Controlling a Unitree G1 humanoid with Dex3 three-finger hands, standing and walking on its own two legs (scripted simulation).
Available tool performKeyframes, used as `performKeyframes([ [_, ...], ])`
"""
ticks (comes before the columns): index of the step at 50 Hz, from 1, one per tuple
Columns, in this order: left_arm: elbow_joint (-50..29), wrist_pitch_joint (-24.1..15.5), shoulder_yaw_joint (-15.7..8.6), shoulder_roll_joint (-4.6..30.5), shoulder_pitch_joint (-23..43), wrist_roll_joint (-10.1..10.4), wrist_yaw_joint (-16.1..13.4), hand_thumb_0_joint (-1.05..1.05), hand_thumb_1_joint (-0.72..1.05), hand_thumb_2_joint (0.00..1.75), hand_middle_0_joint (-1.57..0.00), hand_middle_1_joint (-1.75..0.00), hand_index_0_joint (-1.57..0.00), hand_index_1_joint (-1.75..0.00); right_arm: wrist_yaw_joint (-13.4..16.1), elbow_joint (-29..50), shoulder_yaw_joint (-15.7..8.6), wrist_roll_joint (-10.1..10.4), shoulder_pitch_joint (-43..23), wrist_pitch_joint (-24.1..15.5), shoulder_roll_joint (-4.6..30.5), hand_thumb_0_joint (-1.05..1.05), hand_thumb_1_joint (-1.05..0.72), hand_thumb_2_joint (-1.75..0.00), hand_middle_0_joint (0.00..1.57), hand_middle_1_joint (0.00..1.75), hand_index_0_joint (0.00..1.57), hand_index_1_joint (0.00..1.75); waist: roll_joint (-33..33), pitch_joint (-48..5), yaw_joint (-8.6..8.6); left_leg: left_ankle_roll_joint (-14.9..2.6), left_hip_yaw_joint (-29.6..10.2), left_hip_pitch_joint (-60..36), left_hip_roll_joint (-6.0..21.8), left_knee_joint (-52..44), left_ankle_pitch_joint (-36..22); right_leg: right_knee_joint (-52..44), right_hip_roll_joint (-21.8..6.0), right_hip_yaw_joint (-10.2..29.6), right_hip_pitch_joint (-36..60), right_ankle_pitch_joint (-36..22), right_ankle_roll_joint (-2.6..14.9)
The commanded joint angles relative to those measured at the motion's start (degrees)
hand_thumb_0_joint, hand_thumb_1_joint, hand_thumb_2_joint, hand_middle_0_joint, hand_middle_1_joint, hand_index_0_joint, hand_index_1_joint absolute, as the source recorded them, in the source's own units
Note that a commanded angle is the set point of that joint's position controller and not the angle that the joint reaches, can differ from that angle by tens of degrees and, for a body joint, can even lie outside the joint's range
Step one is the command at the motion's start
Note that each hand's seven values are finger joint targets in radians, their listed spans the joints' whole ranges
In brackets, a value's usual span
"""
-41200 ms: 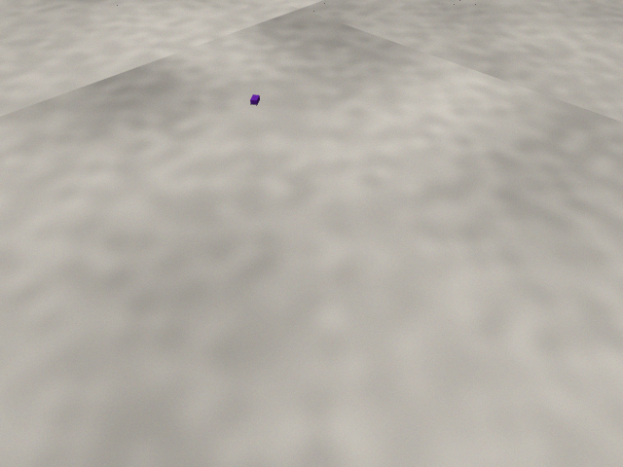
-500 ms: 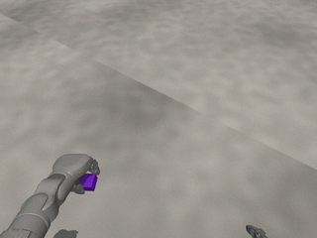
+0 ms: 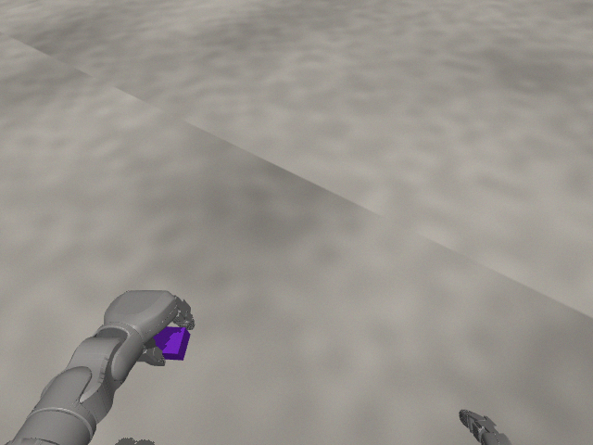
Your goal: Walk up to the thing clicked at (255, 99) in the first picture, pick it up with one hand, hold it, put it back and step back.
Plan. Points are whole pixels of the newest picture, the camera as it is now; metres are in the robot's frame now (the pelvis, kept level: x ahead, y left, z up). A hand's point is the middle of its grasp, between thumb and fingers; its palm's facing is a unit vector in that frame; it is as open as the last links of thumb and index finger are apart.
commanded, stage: hold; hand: left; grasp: from above
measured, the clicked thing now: (163, 342) +0.31 +0.22 -0.07
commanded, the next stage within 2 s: crouch in 0.98 s
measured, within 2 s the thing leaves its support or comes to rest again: neither
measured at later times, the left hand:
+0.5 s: hand (146, 341) +0.29 +0.22 -0.01, palm faces -0.45 -0.01 -0.89, open 7.0 cm
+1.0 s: hand (146, 337) +0.29 +0.22 -0.01, palm faces -0.45 -0.01 -0.89, open 7.0 cm
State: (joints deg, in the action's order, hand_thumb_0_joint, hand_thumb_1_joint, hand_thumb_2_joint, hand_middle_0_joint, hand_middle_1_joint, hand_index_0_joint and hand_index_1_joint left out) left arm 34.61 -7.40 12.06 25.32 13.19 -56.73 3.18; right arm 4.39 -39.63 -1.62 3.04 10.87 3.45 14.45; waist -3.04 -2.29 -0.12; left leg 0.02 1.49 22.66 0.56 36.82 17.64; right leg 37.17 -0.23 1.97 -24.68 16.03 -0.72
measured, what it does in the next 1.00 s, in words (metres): stands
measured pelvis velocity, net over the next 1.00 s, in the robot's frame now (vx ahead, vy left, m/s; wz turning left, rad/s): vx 0.00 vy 0.00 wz -0.01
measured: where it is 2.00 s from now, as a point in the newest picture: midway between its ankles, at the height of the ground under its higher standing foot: outside the picture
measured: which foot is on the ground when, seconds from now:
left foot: down 0.00-1.00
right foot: down 0.00-1.00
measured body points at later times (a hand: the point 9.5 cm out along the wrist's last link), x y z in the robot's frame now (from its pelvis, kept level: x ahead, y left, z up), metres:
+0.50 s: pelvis +0.00 +0.00 +0.01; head +0.00 -0.03 +0.46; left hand +0.31 +0.22 +0.04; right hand +0.15 -0.25 -0.11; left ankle +0.01 +0.12 -0.72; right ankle +0.03 -0.13 -0.72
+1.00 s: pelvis +0.00 +0.00 +0.01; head +0.01 -0.02 +0.46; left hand +0.31 +0.22 +0.04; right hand +0.15 -0.25 -0.10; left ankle +0.01 +0.12 -0.72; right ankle +0.03 -0.13 -0.72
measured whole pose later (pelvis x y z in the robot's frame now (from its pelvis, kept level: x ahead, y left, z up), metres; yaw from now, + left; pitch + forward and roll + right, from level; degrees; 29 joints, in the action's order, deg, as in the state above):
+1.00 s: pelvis +0.00 +0.00 +0.01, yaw +0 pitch +1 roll +0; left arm 33.4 -7.3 12.4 25.5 13.5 -56.7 4.4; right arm 5.1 -39.1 -0.9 3.8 9.3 5.2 14.1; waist -2.9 -0.2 -0.8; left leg -0.1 1.9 15.9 0.4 29.6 14.5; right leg 30.2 -0.4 2.4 -18.2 12.9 -0.8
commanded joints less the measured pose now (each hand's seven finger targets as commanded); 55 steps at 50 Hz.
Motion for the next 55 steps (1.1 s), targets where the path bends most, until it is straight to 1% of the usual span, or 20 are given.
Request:
performKeyframes([
  [1,-10.79,-0.11,-7.44,13.13,17.82,0.76,-2.34,0.00,0.77,0.12,-1.03,-0.27,-1.11,-0.20,0.73,7.76,-2.30,-0.10,-5.02,-2.50,7.37,0.00,-0.91,-0.90,0.20,0.30,0.20,0.30,3.17,-13.27,0.25,-0.99,-0.25,-7.15,-1.94,-5.75,-8.51,-7.66,1.80,-0.63,5.67,-5.66,0.81],
  [4,-11.71,0.13,-6.35,12.10,18.03,0.75,-1.93,0.00,0.79,0.09,-1.03,-0.29,-1.11,-0.20,0.67,8.13,-2.15,0.01,-5.68,-2.48,7.26,0.00,-0.90,-0.90,0.20,0.30,0.20,0.30,2.41,-12.52,0.08,-0.84,-0.22,-7.25,-1.88,-6.86,-6.99,-8.27,1.85,-0.65,5.77,-3.92,1.07],
  [14,-13.30,0.24,-6.82,12.87,17.75,1.44,-0.88,0.00,0.79,0.14,-1.04,-0.28,-1.11,-0.21,0.99,8.29,-1.95,0.30,-6.52,-2.43,7.22,0.00,-0.91,-0.90,0.20,0.30,0.20,0.30,2.24,-12.73,-0.21,-0.97,0.15,-9.89,-1.74,-8.38,-9.45,-9.61,1.92,-0.77,8.05,-6.32,0.99],
  [15,-12.25,0.26,-7.23,13.18,17.59,1.44,-0.83,0.00,0.77,0.15,-1.04,-0.28,-1.11,-0.21,1.06,8.23,-1.91,0.33,-6.66,-2.43,7.10,0.00,-0.91,-0.90,0.20,0.30,0.20,0.30,2.89,-12.38,-0.18,-0.99,-0.08,-9.70,-1.66,-8.47,-9.58,-9.80,1.99,-0.88,8.10,-6.29,0.92],
  [16,-12.95,0.22,-6.07,11.99,17.89,1.46,-0.69,0.00,0.77,0.12,-1.03,-0.29,-1.10,-0.22,1.01,8.31,-1.74,0.25,-6.53,-2.41,7.00,0.00,-0.91,-0.90,0.20,0.30,0.20,0.30,3.25,-12.25,0.10,-1.06,-0.02,-9.86,-1.67,-8.71,-9.33,-9.93,1.92,-0.81,8.12,-6.27,0.94],
  [17,-12.04,0.31,-7.00,12.79,16.58,1.55,-0.71,0.00,0.77,0.11,-1.03,-0.29,-1.10,-0.21,1.06,8.37,-1.72,0.36,-6.91,-2.37,6.99,0.00,-0.91,-0.90,0.20,0.30,0.20,0.30,3.05,-11.23,-0.70,-1.02,-0.06,-9.45,-1.71,-8.96,-8.92,-10.34,1.89,-0.95,8.29,-5.56,0.93],
  [20,-12.78,0.21,-6.72,12.37,16.71,1.69,-0.48,0.00,0.79,0.12,-1.04,-0.30,-1.11,-0.22,1.05,8.70,-1.64,0.37,-7.55,-2.29,6.89,0.00,-0.91,-0.90,0.20,0.30,0.20,0.30,2.07,-10.82,-0.49,-0.87,0.15,-10.02,-1.67,-9.82,-7.88,-10.74,1.93,-0.85,8.19,-4.51,1.14],
  [23,-13.05,0.30,-7.01,12.58,14.95,1.27,-0.20,0.00,0.78,0.12,-1.03,-0.30,-1.10,-0.22,1.05,8.78,-1.71,0.34,-7.56,-2.26,6.94,0.00,-0.91,-0.90,0.20,0.30,0.20,0.30,1.79,-11.13,-0.94,-0.78,-0.03,-10.53,-1.58,-10.22,-9.14,-10.80,1.97,-0.97,9.11,-5.55,1.29],
  [26,-12.83,0.21,-6.76,13.11,17.89,1.00,0.10,0.00,0.75,0.15,-1.02,-0.29,-1.09,-0.22,1.15,8.28,-1.62,0.34,-7.13,-2.07,6.85,0.00,-0.91,-0.90,0.20,0.30,0.20,0.30,1.97,-11.62,-0.28,-0.85,0.03,-11.35,-1.57,-9.97,-11.31,-10.65,2.05,-1.06,9.36,-7.79,1.17],
  [28,-13.43,-0.02,-7.66,14.03,17.82,1.46,0.15,0.00,0.75,0.12,-1.01,-0.30,-1.08,-0.22,1.26,8.26,-1.64,0.35,-7.38,-2.05,6.98,0.00,-0.91,-0.90,0.20,0.30,0.20,0.30,2.45,-11.80,-0.65,-0.94,0.05,-11.53,-1.64,-10.11,-11.20,-11.15,1.97,-1.05,9.82,-7.67,1.05],
  [30,-13.17,-0.11,-6.40,12.34,17.28,2.28,0.44,0.00,0.78,0.14,-1.04,-0.30,-1.11,-0.22,1.21,8.47,-1.50,0.49,-7.47,-2.02,6.80,0.00,-0.91,-0.90,0.20,0.30,0.20,0.30,2.84,-11.29,-0.47,-0.99,-0.02,-11.79,-1.54,-10.61,-10.65,-11.49,1.97,-1.04,10.01,-7.21,1.09],
  [36,-12.65,-0.25,-5.24,11.15,16.03,1.57,0.28,0.00,0.78,0.15,-1.04,-0.28,-1.11,-0.21,1.24,8.76,-1.57,0.49,-7.36,-1.48,6.80,0.00,-0.90,-0.90,0.20,0.30,0.20,0.30,2.69,-11.22,-0.21,-0.85,0.01,-12.43,-1.53,-10.96,-11.70,-11.54,1.92,-1.19,10.05,-8.10,1.25],
  [39,-13.75,-0.40,-7.70,13.79,17.67,1.01,-0.37,0.00,0.76,0.14,-1.03,-0.27,-1.10,-0.20,1.29,8.65,-1.50,0.47,-7.48,-1.23,6.71,0.00,-0.91,-0.90,0.20,0.30,0.20,0.30,1.86,-12.22,-0.86,-0.89,0.08,-12.27,-1.77,-10.75,-12.17,-11.63,1.76,-1.15,10.81,-8.53,1.19],
  [42,-12.46,-0.38,-6.25,12.61,20.19,0.88,-0.83,0.00,0.82,0.16,-1.07,-0.29,-1.14,-0.22,1.40,8.31,-1.37,0.55,-7.40,-1.03,6.70,0.00,-0.91,-0.90,0.20,0.30,0.20,0.30,2.10,-11.51,0.07,-0.90,0.23,-12.79,-1.73,-10.72,-12.40,-11.77,1.82,-0.95,9.84,-8.94,1.10],
  [45,-10.57,-0.14,-7.53,12.90,17.68,0.74,-1.26,0.00,0.78,0.14,-1.03,-0.30,-1.11,-0.22,1.26,8.13,-1.68,0.51,-6.80,-0.86,6.91,0.00,-0.90,-0.90,0.20,0.30,0.20,0.30,1.61,-11.15,-0.80,-0.77,0.06,-11.94,-1.65,-11.29,-11.15,-11.92,1.89,-1.20,9.97,-7.55,1.36],
  [47,-11.91,-0.04,-6.03,11.73,17.81,0.88,-1.08,0.00,0.82,0.16,-1.06,-0.31,-1.13,-0.23,1.15,8.67,-1.71,0.58,-7.30,-0.78,6.86,0.00,-0.90,-0.90,0.20,0.30,0.20,0.30,2.47,-11.95,-0.70,-0.82,0.08,-12.21,-1.73,-11.18,-11.48,-12.07,1.82,-1.14,10.77,-7.77,1.28],
  [49,-11.49,0.04,-6.94,12.88,17.92,0.52,-1.09,0.00,0.83,0.17,-1.08,-0.31,-1.15,-0.24,1.19,8.56,-1.76,0.62,-7.55,-0.62,6.87,0.00,-0.91,-0.90,0.20,0.30,0.20,0.30,1.57,-11.69,-0.91,-0.77,0.21,-12.27,-1.81,-11.27,-11.77,-12.16,1.72,-1.04,10.93,-7.96,1.33],
  [53,-11.14,0.02,-6.29,12.37,17.96,0.78,-0.83,0.00,0.81,0.17,-1.06,-0.30,-1.13,-0.23,1.24,8.40,-1.79,0.60,-7.03,-0.31,6.94,0.00,-0.91,-0.90,0.20,0.30,0.20,0.30,2.71,-11.35,-0.27,-0.89,0.16,-12.08,-1.70,-11.01,-11.97,-12.10,1.81,-1.12,10.22,-8.60,1.18],
  [54,-11.78,-0.07,-6.35,12.58,19.16,0.68,-0.81,0.00,0.85,0.09,-1.06,-0.38,-1.16,-0.27,1.21,8.41,-1.82,0.59,-6.94,-0.28,6.84,0.00,-0.93,-0.91,0.20,0.30,0.20,0.30,2.18,-11.82,-0.23,-0.84,0.20,-12.51,-1.73,-11.14,-11.94,-12.16,1.78,-1.01,10.28,-8.62,1.22],
  [55,-12.19,-0.27,-6.42,12.92,20.41,0.80,-0.76,0.00,0.77,0.17,-0.98,-0.34,-1.08,-0.27,1.22,8.23,-1.75,0.59,-6.75,-0.28,6.80,0.00,-0.89,-0.90,0.20,0.30,0.20,0.30,2.19,-12.03,-0.30,-0.84,0.04,-12.49,-1.62,-11.13,-11.84,-12.18,1.83,-1.09,10.46,-8.43,1.21],
])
